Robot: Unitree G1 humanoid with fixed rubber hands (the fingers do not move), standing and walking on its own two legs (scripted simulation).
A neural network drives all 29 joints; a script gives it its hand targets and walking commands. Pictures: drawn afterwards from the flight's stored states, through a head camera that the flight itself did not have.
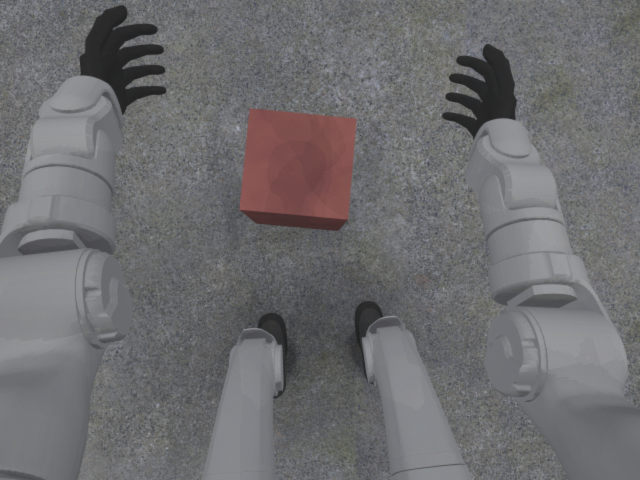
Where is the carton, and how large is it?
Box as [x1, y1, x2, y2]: [239, 108, 356, 230]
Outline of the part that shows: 250,108 239,209 256,223 337,230 347,220 356,119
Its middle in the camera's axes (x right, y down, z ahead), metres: -0.04 -0.15 +0.87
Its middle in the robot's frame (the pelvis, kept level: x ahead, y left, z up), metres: +0.54 +0.01 -0.53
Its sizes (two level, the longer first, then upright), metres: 0.210 0.200 0.250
